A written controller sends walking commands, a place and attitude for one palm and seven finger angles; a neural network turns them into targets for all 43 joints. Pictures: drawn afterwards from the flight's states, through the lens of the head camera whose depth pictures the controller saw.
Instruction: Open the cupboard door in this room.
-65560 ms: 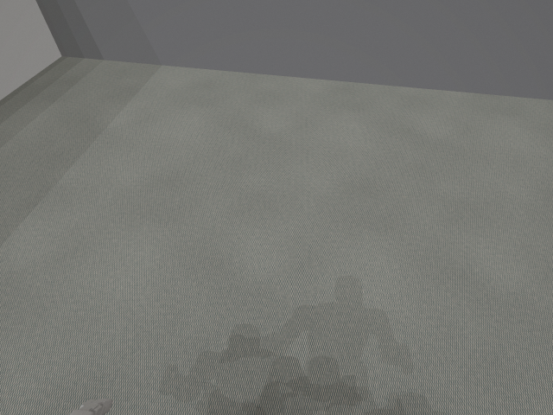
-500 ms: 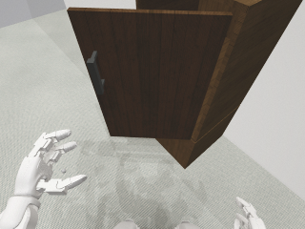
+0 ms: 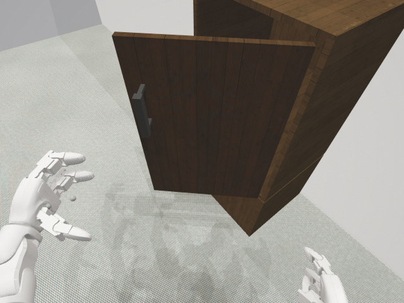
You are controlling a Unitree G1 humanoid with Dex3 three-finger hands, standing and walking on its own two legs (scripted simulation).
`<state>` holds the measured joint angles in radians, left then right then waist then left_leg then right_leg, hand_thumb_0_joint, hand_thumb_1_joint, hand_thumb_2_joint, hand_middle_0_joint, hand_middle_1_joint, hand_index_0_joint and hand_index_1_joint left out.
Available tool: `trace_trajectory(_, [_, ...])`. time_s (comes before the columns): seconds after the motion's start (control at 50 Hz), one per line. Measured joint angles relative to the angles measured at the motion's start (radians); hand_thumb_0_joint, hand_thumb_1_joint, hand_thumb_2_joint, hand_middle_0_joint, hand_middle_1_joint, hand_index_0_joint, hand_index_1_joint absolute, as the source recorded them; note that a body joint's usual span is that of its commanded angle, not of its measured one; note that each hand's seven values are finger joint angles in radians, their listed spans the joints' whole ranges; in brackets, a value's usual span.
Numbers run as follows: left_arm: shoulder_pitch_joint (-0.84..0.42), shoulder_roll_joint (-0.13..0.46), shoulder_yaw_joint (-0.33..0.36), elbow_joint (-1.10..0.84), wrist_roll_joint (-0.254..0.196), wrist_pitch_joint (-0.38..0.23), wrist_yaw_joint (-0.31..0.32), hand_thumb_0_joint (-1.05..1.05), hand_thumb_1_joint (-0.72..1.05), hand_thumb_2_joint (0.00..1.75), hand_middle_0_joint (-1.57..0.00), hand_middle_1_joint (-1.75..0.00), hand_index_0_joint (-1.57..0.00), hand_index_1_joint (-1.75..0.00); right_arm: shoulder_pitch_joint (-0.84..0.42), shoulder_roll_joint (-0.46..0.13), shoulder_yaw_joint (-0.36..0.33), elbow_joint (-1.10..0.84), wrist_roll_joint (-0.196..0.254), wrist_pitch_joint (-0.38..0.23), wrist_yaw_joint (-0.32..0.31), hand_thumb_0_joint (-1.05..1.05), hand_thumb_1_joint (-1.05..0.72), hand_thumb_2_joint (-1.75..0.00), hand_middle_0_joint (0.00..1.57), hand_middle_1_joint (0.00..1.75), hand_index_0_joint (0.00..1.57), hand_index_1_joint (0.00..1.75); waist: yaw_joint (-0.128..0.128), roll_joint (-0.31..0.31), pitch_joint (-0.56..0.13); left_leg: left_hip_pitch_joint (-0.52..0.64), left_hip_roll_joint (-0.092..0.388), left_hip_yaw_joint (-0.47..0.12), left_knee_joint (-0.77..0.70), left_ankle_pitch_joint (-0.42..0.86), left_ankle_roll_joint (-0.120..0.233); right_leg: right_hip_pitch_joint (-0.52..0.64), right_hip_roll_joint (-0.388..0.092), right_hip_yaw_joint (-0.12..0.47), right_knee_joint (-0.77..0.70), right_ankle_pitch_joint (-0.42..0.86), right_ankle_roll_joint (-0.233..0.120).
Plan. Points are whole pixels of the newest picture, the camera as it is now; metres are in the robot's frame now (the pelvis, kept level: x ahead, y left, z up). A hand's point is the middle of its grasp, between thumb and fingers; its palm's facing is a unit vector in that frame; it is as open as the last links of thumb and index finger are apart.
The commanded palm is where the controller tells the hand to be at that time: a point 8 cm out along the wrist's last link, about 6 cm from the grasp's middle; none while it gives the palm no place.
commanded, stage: raise the hand with hooked fingers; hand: left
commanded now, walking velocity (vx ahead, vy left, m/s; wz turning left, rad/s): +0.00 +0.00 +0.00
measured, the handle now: (144, 111) +0.52 +0.19 +0.08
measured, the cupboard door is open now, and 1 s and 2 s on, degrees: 47 47 47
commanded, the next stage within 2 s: move the hooked fingers beside the handle in 0.68 s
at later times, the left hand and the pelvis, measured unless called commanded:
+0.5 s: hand (71, 181) +0.30 +0.26 +0.10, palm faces +0.03 -1.00 -0.02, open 14.0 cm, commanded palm +0.26 +0.31 +0.10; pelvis +0.00 +0.00 +0.01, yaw -1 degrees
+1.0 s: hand (78, 175) +0.31 +0.26 +0.10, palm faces +0.03 -1.00 -0.02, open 14.0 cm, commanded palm +0.29 +0.30 +0.10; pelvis +0.00 -0.01 +0.01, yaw +0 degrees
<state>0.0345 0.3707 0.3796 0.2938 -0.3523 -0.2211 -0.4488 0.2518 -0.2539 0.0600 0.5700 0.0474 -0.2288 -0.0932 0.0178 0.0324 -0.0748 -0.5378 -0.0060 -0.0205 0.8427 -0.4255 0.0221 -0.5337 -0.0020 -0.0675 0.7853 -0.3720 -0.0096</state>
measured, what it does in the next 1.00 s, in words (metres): stands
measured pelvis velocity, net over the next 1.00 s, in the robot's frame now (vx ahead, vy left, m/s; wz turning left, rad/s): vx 0.00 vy -0.01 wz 0.00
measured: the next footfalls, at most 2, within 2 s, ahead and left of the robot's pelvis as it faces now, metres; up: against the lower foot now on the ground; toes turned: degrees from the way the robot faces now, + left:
none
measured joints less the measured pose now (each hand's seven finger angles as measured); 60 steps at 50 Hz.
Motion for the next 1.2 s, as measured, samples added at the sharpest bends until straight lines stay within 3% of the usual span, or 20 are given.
trace_trajectory(0.32, [-0.133,0.060,0.061,0.151,-0.007,0.035,-0.063,-0.01,-0.50,0.30,-0.30,-1.20,-0.30,-1.20,0.042,-0.031,-0.014,0.026,0.006,0.015,-0.010,0.01,-0.90,-0.90,0.21,0.30,0.21,0.30,-0.015,0.001,0.009,0.053,0.000,0.012,-0.077,0.036,0.000,0.044,0.002,0.013,-0.066,0.034,-0.001])
trace_trajectory(0.56, [-0.111,0.029,0.062,0.142,0.013,0.004,-0.035,-0.01,-0.50,0.30,-0.30,-1.20,-0.30,-1.20,0.042,-0.027,-0.020,0.029,0.001,0.015,-0.009,0.01,-0.90,-0.90,0.21,0.30,0.21,0.30,-0.017,-0.002,0.017,0.065,0.003,0.014,-0.089,0.042,-0.005,0.052,0.004,0.014,-0.070,0.036,-0.006])
trace_trajectory(0.92, [-0.166,0.035,0.055,0.205,0.012,-0.002,-0.052,-0.01,-0.50,0.30,-0.30,-1.20,-0.30,-1.20,0.015,-0.025,-0.010,0.032,0.003,0.012,-0.019,0.01,-0.90,-0.90,0.21,0.30,0.21,0.30,-0.010,0.000,0.020,0.054,0.005,0.004,-0.082,0.043,-0.012,0.042,0.006,0.005,-0.060,0.033,-0.013])
trace_trajectory(1.2, [-0.301,0.068,0.061,0.345,0.046,-0.006,-0.038,-0.01,-0.50,0.30,-0.30,-1.20,-0.30,-1.20,0.037,-0.029,-0.013,0.037,0.001,0.044,-0.011,0.01,-0.90,-0.90,0.21,0.30,0.21,0.30,-0.039,-0.008,0.012,0.020,0.008,0.015,-0.075,0.041,-0.012,0.002,0.009,0.016,-0.049,0.033,-0.012])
